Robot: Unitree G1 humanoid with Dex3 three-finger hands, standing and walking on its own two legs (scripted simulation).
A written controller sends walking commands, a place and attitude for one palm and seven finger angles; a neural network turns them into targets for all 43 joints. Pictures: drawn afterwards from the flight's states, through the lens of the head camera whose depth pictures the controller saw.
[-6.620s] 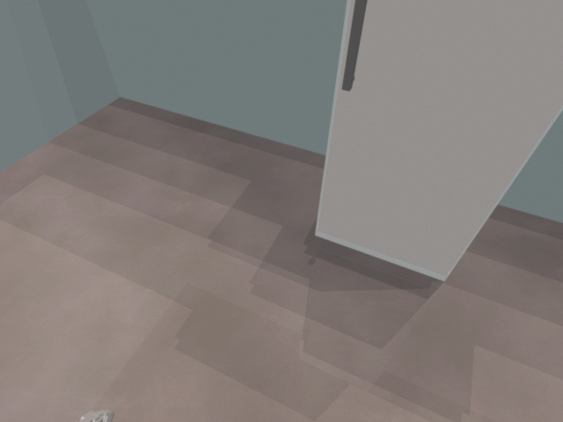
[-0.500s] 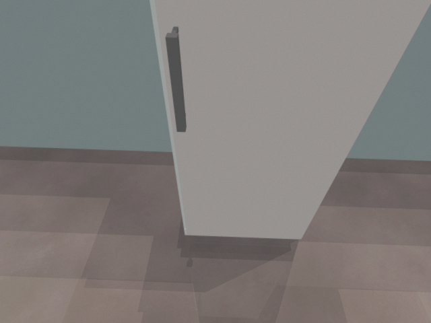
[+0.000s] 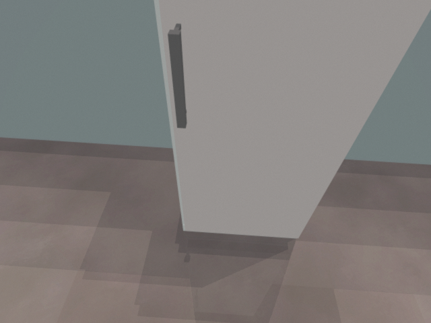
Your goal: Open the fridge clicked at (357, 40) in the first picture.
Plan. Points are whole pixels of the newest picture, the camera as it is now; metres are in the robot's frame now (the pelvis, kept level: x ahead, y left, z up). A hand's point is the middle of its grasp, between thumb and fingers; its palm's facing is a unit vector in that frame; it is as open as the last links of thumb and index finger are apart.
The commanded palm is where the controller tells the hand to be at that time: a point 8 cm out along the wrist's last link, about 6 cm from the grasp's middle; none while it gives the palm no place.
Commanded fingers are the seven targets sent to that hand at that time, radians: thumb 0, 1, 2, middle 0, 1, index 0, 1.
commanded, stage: look again from close up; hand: left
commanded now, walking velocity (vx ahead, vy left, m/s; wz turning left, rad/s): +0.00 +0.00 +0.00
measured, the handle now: (180, 80) +0.61 +0.13 +0.14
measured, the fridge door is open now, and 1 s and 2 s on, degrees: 0 0 0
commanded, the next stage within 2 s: shuffle to correct the standing spot in 0.94 s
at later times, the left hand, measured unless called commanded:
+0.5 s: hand out of the picture +0.00 +0.16 -0.17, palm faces +0.04 -0.99 -0.16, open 7.3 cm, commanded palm none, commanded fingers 0.00 0.90 0.90 -0.20 -0.30 -0.20 -0.30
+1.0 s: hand out of the picture +0.00 +0.16 -0.17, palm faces +0.05 -0.99 -0.16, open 7.3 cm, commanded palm none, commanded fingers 0.00 0.90 0.90 -0.20 -0.30 -0.20 -0.30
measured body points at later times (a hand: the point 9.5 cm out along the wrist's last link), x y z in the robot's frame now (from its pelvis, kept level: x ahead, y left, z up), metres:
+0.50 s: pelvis +0.01 +0.00 +0.00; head +0.02 +0.00 +0.45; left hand +0.00 +0.22 -0.16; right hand +0.01 -0.22 -0.16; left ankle +0.04 +0.13 -0.74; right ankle +0.00 -0.13 -0.74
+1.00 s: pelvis +0.02 +0.00 +0.00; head +0.02 +0.00 +0.45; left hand +0.00 +0.21 -0.16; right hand +0.02 -0.22 -0.16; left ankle +0.04 +0.13 -0.74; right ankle +0.00 -0.13 -0.74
